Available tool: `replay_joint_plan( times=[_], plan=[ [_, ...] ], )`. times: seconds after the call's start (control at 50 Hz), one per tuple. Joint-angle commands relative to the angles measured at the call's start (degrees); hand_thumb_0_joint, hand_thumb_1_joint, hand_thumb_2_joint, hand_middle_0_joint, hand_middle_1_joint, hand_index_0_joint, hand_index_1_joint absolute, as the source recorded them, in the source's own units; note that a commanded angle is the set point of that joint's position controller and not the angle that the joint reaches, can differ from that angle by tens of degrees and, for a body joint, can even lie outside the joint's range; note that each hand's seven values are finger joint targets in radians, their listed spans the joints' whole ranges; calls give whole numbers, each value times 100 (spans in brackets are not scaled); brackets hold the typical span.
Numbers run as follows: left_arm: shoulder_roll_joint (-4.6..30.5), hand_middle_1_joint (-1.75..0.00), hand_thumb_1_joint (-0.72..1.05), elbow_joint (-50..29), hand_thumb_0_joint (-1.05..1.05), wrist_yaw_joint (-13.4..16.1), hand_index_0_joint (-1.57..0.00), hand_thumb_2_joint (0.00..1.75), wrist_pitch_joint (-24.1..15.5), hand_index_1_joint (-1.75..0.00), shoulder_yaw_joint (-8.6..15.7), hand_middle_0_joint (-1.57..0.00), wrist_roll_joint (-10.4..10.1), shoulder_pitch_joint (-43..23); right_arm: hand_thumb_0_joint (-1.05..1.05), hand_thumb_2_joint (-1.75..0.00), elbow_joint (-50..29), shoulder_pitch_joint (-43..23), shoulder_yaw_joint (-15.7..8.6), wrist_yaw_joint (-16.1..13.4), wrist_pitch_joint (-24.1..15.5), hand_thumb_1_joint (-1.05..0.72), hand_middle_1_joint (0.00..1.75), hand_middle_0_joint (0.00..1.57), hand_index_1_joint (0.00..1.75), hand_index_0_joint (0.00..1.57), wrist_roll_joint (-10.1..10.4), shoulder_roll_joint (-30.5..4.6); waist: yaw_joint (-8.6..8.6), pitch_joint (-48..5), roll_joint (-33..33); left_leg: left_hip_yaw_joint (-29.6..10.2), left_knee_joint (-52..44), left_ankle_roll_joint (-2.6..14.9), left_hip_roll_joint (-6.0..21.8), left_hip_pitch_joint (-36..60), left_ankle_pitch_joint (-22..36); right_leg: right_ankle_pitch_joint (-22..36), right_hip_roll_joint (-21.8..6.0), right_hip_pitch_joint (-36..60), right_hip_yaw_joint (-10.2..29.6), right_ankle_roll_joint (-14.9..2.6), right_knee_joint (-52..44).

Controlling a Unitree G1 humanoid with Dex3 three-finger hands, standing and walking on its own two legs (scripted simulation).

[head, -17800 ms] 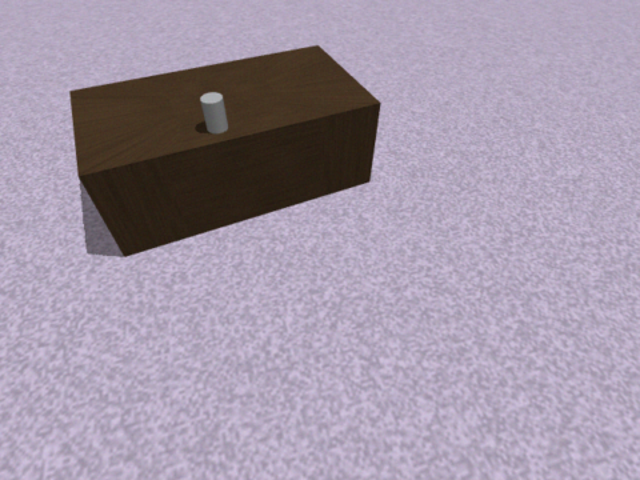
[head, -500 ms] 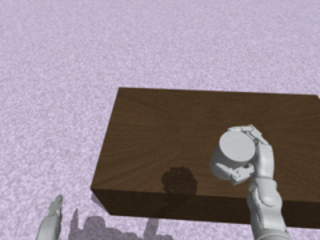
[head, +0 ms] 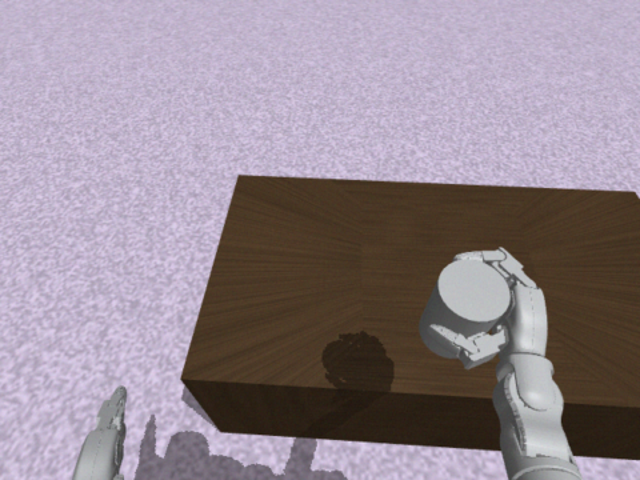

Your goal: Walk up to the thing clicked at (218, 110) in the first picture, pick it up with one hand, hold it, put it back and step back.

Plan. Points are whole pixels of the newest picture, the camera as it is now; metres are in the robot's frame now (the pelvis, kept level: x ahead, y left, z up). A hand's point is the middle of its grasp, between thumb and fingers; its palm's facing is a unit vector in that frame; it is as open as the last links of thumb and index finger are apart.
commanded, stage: hold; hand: right
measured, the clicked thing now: (459, 311) +0.33 -0.16 +0.03
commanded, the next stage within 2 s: crouch in 0.36 s
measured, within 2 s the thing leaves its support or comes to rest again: neither
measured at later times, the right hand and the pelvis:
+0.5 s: hand (470, 306) +0.33 -0.16 +0.05, palm faces +0.14 +0.99 -0.01, open 10.9 cm; pelvis +0.00 +0.00 +0.00, yaw +0 degrees
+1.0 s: hand (456, 310) +0.37 -0.18 -0.03, palm faces +0.17 +0.99 +0.01, open 10.9 cm; pelvis -0.01 +0.00 -0.04, yaw +0 degrees
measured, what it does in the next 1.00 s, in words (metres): stands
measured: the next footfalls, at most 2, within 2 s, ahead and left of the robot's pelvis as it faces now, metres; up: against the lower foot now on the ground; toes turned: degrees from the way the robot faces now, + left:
none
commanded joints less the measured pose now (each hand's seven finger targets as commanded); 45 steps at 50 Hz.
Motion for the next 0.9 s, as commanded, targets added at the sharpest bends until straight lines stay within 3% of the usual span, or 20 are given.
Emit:
replay_joint_plan(
  times=[0.0,0.04,0.06,0.12,0.18,0.22,0.28,0.32,0.36,0.4,0.46,0.5,0.54,0.6,0.68,0.7,0.76,0.82,0.86,0.88],
  plan=[
    [887,-5,-55,-991,0,62,-5,5,-267,-5,467,-4,16,-209,0,-127,-1274,-1456,-278,-24,-417,-13,140,125,140,130,89,-679,-25,-1225,11,165,-765,144,-215,173,1302,898,160,1051,28,-118,-683],
    [871,-5,-55,-1019,0,71,-5,5,-277,-5,454,-5,17,-216,0,-127,-1428,-1473,-298,-13,-454,-12,140,124,140,129,113,-726,-28,-1359,-13,153,-776,145,-206,229,1330,927,170,1085,29,-120,-650],
    [797,-5,-55,-931,0,50,-4,6,-279,-5,361,-5,26,-151,0,-127,-1301,-1179,-90,15,-435,-10,140,124,140,129,113,-469,-43,-1367,6,181,-711,146,-226,248,1475,1077,160,1099,41,-114,-643],
    [717,-5,-55,-1132,0,44,-4,5,-294,-5,244,-5,28,-332,0,-127,-1240,-1263,-199,20,-459,-9,139,123,139,128,107,-574,-52,-1489,7,191,-645,127,-223,334,1762,1385,157,1137,45,-115,-576],
    [747,-5,-55,-1120,0,60,-4,5,-294,-5,261,-5,40,-296,0,-127,-1351,-1475,-206,17,-495,-9,140,123,140,129,98,-611,16,-1473,44,152,-670,127,-214,234,1647,1216,164,1076,25,-131,-556],
    [957,-5,-55,-1128,0,99,-5,5,-299,-5,490,-5,39,-171,0,-128,-1429,-1449,-248,14,-499,-10,140,124,140,129,90,-705,61,-1636,22,132,-696,104,-195,354,1807,1326,177,1255,8,-144,-521],
    [728,-5,-55,-794,0,69,-5,5,-252,-5,307,-5,23,97,0,-127,-1438,-1064,-214,4,-431,-10,139,123,139,128,81,-667,-78,-1379,-264,147,-694,136,-204,268,1778,1384,196,1263,-16,-111,-600],
    [898,-5,-55,-1013,0,82,-5,5,-253,-5,451,-5,7,-116,0,-127,-1573,-1396,-267,-11,-439,-10,139,123,139,128,117,-731,24,-1414,53,175,-716,121,-224,304,1733,1312,172,1182,26,-131,-621],
    [759,-5,-55,-839,0,60,-5,6,-239,-5,307,-5,27,-139,0,-127,-1509,-1449,-225,-22,-419,-11,140,123,140,128,101,-665,-9,-1129,-36,134,-779,135,-196,189,1461,1014,185,980,-8,-128,-637],
    [984,-5,-55,-919,0,89,-5,5,-244,-5,563,-5,14,-248,0,-127,-1247,-1316,-307,-27,-400,-11,139,123,139,128,77,-712,25,-1213,38,142,-769,141,-212,148,1335,913,153,1075,27,-120,-672],
    [734,-5,-53,-1010,0,65,-5,4,-259,-3,270,-4,22,-286,0,-126,-1521,-1423,-56,32,-404,-11,138,122,138,127,107,-514,-39,-1393,-23,190,-741,153,-224,247,1433,1040,157,1136,51,-110,-682],
    [920,-5,-53,-845,0,99,-5,4,-235,-4,464,-4,5,-184,0,-127,-1204,-1225,-229,11,-336,-11,139,124,139,129,120,-656,-33,-1233,108,162,-801,136,-205,267,1407,1000,181,1047,11,-127,-672],
    [733,-5,-54,-1016,0,58,-5,5,-249,-4,232,-4,21,-354,0,-129,-1231,-1368,-224,9,-385,-13,141,125,141,130,117,-621,-67,-1213,73,165,-789,140,-203,257,1306,896,176,926,26,-128,-684],
    [879,-5,-53,-896,0,86,-5,4,-266,-3,429,-4,37,-252,0,-131,-824,-1440,-303,-2,-461,-14,144,128,144,133,109,-612,45,-1122,197,142,-749,136,-207,23,1123,697,155,865,38,-138,-630],
    [671,-5,-53,-1006,0,61,-5,4,-315,-3,237,-4,77,-211,0,-130,-478,-1823,-432,26,-699,-11,142,126,142,131,64,-675,104,-1174,168,76,-557,131,-185,-213,1182,733,152,677,41,-145,-399],
    [814,-4,-53,-884,0,61,-5,4,-318,-3,415,-4,91,-136,0,-129,-136,-1750,-533,46,-726,-11,142,125,142,130,58,-711,154,-1230,179,69,-448,131,-187,-347,1212,751,152,578,66,-155,-303],
    [637,-5,-54,-1267,0,-5,-5,5,-375,-4,190,-4,146,-142,0,-130,-104,-2257,-643,87,-1005,-6,142,123,142,129,13,-883,208,-1509,123,-45,-248,126,-152,-493,1293,811,163,357,66,-169,20],
    [656,-5,-53,-1607,0,-45,-5,4,-442,-4,184,-4,208,-129,0,-129,110,-2668,-716,114,-1257,-6,142,124,142,130,-18,-937,278,-1885,-27,-12,35,142,-208,-817,1124,647,142,292,134,-142,220],
    [981,-5,-53,-1711,0,-27,-6,4,-440,-4,486,-4,245,101,0,-129,370,-2842,-841,120,-1362,-7,142,124,142,130,-77,-1147,386,-2060,-211,73,220,155,-258,-1069,1095,665,110,348,191,-109,278],
    [858,-5,-53,-1714,0,-55,-6,5,-432,-4,347,-4,284,262,0,-130,426,-2861,-860,117,-1403,-6,143,125,143,131,-112,-1163,364,-2158,-316,63,308,157,-264,-1133,1198,835,118,327,183,-104,386]
  ],
)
